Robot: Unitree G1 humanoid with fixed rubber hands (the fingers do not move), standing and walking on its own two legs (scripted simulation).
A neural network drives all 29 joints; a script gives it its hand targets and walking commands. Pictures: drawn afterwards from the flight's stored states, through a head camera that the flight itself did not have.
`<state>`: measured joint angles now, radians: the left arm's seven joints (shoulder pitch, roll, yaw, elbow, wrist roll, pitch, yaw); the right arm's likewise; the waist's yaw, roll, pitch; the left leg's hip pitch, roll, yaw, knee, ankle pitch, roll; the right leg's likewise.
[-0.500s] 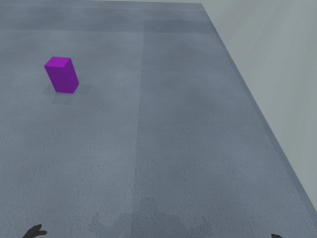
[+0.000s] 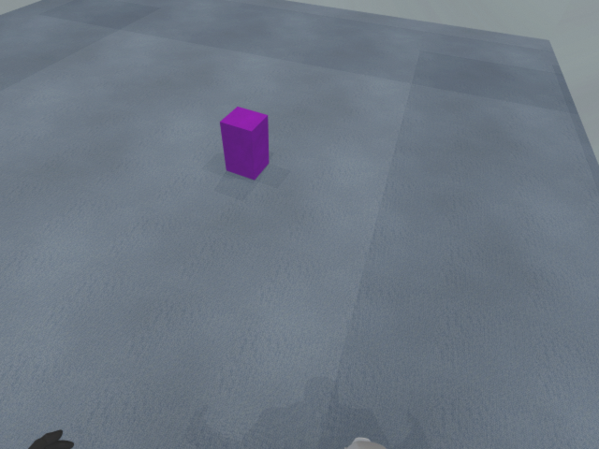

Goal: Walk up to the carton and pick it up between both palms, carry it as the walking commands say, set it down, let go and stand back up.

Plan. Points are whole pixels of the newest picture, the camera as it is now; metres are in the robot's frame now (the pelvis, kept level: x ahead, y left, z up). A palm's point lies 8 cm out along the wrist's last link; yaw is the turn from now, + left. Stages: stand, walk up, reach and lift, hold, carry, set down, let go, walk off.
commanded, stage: walk up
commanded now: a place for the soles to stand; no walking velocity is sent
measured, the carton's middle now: (246, 144) +1.63 +0.20 -0.63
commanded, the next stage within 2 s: none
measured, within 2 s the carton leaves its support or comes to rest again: neither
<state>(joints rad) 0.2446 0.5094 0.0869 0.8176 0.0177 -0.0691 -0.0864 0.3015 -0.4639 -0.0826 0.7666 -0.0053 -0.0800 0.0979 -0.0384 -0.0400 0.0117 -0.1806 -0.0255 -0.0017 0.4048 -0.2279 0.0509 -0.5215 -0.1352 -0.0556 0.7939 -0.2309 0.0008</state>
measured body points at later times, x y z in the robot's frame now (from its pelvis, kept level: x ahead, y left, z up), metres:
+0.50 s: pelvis +0.26 -0.03 +0.00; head +0.29 -0.05 +0.45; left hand +0.18 +0.33 -0.06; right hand +0.51 -0.29 -0.09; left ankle +0.37 +0.15 -0.70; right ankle +0.22 -0.14 -0.74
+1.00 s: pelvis +0.51 +0.02 -0.01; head +0.53 +0.02 +0.44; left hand +0.57 +0.37 -0.08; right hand +0.65 -0.32 -0.08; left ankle +0.42 +0.14 -0.74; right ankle +0.66 -0.09 -0.73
